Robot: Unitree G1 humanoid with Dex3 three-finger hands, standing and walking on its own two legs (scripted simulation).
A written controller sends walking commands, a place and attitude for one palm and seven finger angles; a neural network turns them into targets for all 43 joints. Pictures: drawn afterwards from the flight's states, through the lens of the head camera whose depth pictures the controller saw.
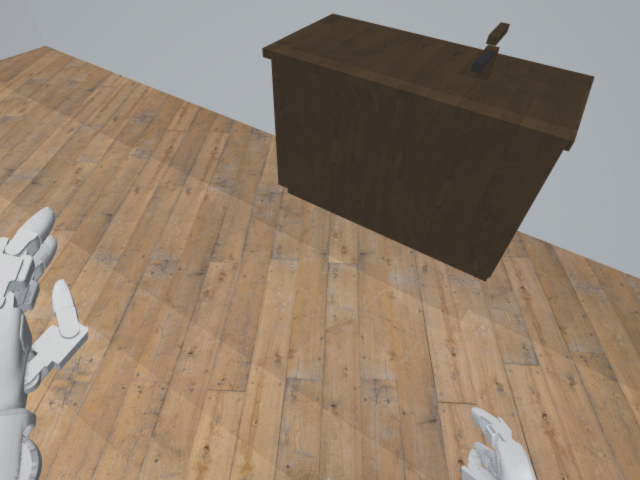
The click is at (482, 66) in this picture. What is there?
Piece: tap's lever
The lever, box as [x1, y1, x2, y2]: [471, 59, 485, 73]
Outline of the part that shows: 476,59 473,62 471,71 480,73 485,61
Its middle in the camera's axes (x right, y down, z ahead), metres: +0.45 -0.49 +1.10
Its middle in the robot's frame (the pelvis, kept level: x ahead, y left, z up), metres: +1.18 -0.38 +0.03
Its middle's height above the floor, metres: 0.80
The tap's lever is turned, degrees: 0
